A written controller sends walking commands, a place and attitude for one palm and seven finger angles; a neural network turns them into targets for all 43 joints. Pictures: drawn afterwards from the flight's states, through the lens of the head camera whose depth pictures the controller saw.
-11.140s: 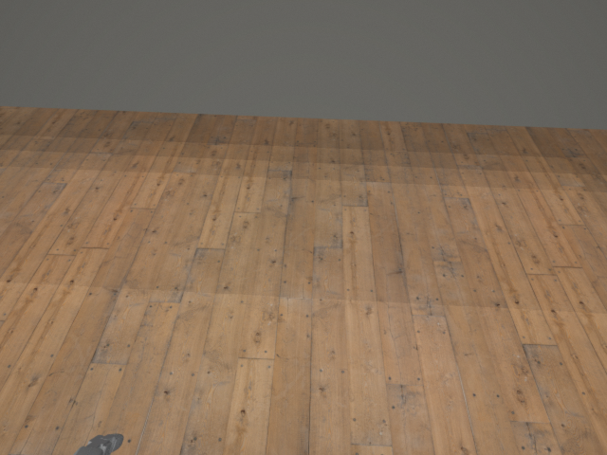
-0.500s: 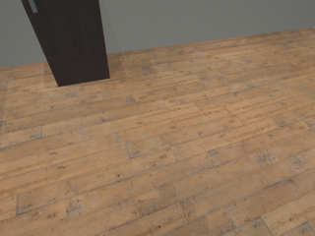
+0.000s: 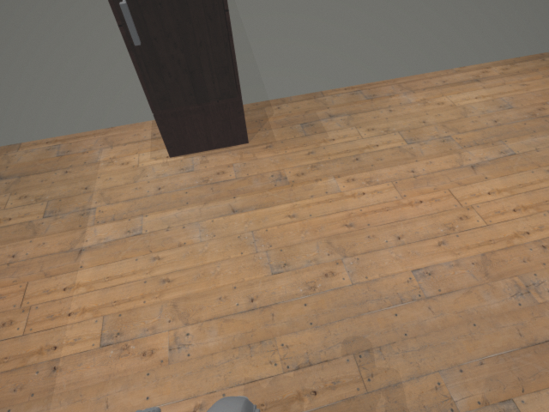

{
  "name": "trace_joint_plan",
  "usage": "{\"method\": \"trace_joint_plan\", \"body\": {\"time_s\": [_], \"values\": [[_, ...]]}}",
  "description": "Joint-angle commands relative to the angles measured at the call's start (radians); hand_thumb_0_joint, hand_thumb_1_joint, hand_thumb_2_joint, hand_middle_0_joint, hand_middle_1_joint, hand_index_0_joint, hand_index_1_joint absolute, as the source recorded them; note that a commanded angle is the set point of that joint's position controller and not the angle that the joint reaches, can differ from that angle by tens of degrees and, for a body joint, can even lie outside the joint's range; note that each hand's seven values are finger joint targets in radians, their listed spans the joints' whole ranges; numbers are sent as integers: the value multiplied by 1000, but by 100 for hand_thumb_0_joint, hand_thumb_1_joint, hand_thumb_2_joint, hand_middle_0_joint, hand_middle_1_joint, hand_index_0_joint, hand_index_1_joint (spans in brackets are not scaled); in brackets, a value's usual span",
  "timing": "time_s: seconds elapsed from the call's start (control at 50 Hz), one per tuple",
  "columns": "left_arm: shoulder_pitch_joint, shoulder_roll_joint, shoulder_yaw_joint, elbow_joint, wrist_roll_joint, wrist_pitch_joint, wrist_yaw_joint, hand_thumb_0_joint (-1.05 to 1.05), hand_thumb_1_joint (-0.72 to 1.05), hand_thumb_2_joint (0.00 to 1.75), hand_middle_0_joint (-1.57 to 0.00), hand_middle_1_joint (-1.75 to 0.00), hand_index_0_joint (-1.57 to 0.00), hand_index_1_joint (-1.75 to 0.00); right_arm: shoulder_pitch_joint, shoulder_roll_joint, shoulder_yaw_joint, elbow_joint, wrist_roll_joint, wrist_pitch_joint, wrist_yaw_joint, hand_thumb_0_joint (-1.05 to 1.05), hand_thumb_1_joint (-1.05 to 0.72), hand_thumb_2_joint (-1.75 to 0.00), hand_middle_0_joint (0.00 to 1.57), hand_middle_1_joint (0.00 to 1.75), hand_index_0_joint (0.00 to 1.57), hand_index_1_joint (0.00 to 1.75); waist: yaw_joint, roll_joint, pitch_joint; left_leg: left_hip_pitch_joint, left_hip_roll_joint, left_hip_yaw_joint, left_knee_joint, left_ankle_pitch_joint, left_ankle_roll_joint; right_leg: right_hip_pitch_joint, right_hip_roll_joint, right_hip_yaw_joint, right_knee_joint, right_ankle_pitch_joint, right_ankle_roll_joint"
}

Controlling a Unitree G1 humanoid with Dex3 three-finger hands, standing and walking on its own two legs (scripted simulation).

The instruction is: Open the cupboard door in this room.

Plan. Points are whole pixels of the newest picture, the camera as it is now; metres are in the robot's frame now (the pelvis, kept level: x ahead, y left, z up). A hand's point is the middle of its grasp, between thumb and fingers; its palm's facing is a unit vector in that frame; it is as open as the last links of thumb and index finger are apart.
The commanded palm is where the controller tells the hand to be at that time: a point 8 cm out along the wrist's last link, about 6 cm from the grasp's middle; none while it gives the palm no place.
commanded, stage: turn or walk to find it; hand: left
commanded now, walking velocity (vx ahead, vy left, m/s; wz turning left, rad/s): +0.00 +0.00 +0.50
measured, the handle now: (131, 22) +1.49 +0.63 -0.02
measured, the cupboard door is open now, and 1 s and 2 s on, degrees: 0 0 0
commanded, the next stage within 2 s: stand and wait in 1.16 s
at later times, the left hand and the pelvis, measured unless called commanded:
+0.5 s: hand out of the picture -0.01 +0.28 -0.17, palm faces +0.26 -0.94 -0.21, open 7.4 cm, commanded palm none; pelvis +0.00 +0.06 +0.01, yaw +14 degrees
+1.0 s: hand (142, 406) +0.17 +0.25 -0.16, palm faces +0.39 -0.89 -0.23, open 7.2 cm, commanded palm none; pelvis +0.20 +0.06 +0.00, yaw +20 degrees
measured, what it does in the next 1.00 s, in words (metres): walks ahead, turning left: left foot, then right foot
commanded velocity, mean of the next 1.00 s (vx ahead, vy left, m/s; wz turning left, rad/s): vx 0.31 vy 0.00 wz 0.25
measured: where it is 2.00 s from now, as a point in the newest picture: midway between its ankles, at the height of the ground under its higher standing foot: (244, 360)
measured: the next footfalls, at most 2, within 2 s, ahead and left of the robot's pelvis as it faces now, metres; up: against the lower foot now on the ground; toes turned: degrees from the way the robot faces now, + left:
left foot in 0.32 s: -0.01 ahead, +0.16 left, +0.00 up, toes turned +17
right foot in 0.80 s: +0.27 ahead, -0.02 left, +0.00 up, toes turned +8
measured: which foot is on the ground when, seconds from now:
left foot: up 0.00-0.30, down 0.32-0.80, up 0.82-1.00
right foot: down 0.00-0.32, up 0.34-0.78, down 0.80-1.00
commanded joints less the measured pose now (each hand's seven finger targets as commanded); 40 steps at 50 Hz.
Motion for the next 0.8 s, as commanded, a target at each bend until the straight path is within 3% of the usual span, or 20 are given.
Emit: {"method": "trace_joint_plan", "body": {"time_s": [0.0,0.14,0.18,0.24,0.26,0.28,0.3,0.32,0.34,0.36,0.4,0.44,0.48,0.56,0.64,0.68,0.72,0.74,0.76,0.78], "values": [[-19,182,40,-72,5,-26,18,0,90,90,-20,-30,-20,-30,6,-61,-7,-70,-1,-24,7,0,-90,-90,20,30,20,30,11,-204,-5,-73,62,10,155,41,-31,7,-255,129,-238,154,-81],[68,246,57,-35,16,-17,13,0,90,90,-20,-30,-20,-30,-99,-45,11,-105,9,-35,8,0,-90,-90,20,30,20,30,72,-249,-29,10,81,94,-153,-62,-41,94,-312,80,-177,300,-111],[84,265,63,-27,18,-16,10,0,90,90,-20,-30,-20,-30,-96,-35,19,-114,11,-44,7,0,-90,-90,20,30,20,30,76,-263,-65,55,73,120,-255,-73,-30,122,-320,74,-148,321,-110],[75,276,66,-8,15,-17,-3,0,90,90,-20,-30,-20,-30,-39,-47,22,-110,5,-62,11,0,-90,-90,20,30,20,30,44,-249,-98,220,67,174,-465,-8,-8,49,-308,42,-128,-25,-54],[60,265,66,-14,8,-14,-8,0,90,90,-20,-30,-20,-30,14,-67,17,-96,3,-74,12,0,-90,-90,20,30,20,30,9,-169,-112,351,64,168,-598,45,4,-50,-278,-2,-49,-146,-12],[49,221,60,-33,1,-10,-17,0,90,90,-20,-30,-20,-30,80,-149,-2,-81,-2,-85,6,0,-90,-90,20,30,20,30,-33,52,-116,496,198,-59,-729,-69,66,-254,-193,-59,151,-260,50],[-10,145,40,-91,4,-7,-31,0,90,90,-20,-30,-20,-30,157,-252,-22,-69,-12,-89,-1,0,-90,-90,20,30,20,30,-77,314,-49,543,421,-401,-846,-165,170,-511,-51,-99,422,-368,101],[-125,155,31,-120,14,-8,-30,0,90,90,-20,-30,-20,-30,212,-260,-25,-38,-9,-94,-9,0,-90,-90,20,30,20,30,-116,239,-19,479,472,-490,-904,-238,231,-566,-74,30,537,-330,82],[-158,153,37,-119,12,-13,-32,0,90,90,-20,-30,-20,-30,180,-233,-16,-37,-4,-97,-16,0,-90,-90,20,30,20,30,-83,215,-1,428,440,-471,-915,-297,220,-578,-86,80,604,-248,76],[-137,166,41,-94,11,-21,-42,0,90,90,-20,-30,-20,-30,115,-185,1,-55,-2,-104,-20,0,-90,-90,20,30,20,30,-55,170,51,368,393,-388,-920,-269,206,-553,-94,95,628,-157,74],[-47,158,38,-37,16,-28,-55,0,90,90,-20,-30,-20,-30,59,-133,22,-69,0,-126,-22,0,-90,-90,20,30,20,30,-3,94,47,345,294,-225,-894,-56,169,-471,-82,82,614,-32,81],[14,154,31,-5,14,-28,-57,0,90,90,-20,-30,-20,-30,62,-122,24,-61,8,-140,-23,0,-90,-90,20,30,20,30,15,83,7,389,255,-149,-884,73,170,-442,-72,70,591,22,90],[1,151,26,-9,15,-29,-54,0,90,90,-20,-30,-20,-30,109,-111,24,-40,11,-147,-25,0,-90,-90,20,30,20,30,6,54,5,445,261,-144,-879,188,191,-469,-74,74,556,43,101],[-66,133,18,-26,13,-33,-53,0,90,90,-20,-30,-20,-30,162,-101,21,0,10,-152,-29,0,-90,-90,20,30,20,30,-8,55,43,481,279,-143,-884,248,218,-489,-87,71,426,47,110],[-142,113,14,-44,7,-42,-56,0,90,90,-20,-30,-20,-30,192,-95,18,32,2,-151,-30,0,-90,-90,20,30,20,30,-29,73,86,435,283,-134,-863,282,218,-396,-72,40,240,17,97],[-132,103,16,-40,6,-48,-57,0,90,90,-20,-30,-20,-30,177,-99,17,42,-2,-149,-31,0,-90,-90,20,30,20,30,-17,85,88,389,282,-124,-834,304,210,-300,-53,23,165,12,83],[-33,109,26,-4,7,-56,-57,0,90,90,-20,-30,-20,-30,159,-101,16,51,-3,-147,-34,0,-90,-90,20,30,20,30,31,50,49,339,251,-102,-729,351,180,-113,-14,-10,61,66,65],[86,137,33,36,9,-64,-53,0,90,90,-20,-30,-20,-30,155,-99,17,56,0,-146,-32,0,-90,-90,20,30,20,30,85,-7,0,289,204,-68,-588,410,154,55,13,-22,5,87,52],[254,192,50,88,16,-78,-46,0,90,90,-20,-30,-20,-30,155,-72,20,52,8,-153,-28,0,-90,-90,20,30,20,30,155,-110,-88,159,146,-6,-342,375,114,299,-76,87,-44,45,13],[415,304,75,134,23,-86,-27,0,90,90,-20,-30,-20,-30,179,6,34,22,19,-161,-20,0,-90,-90,20,30,20,30,191,-406,-204,-76,4,74,3,-55,70,495,-372,508,-178,-12,-82]]}}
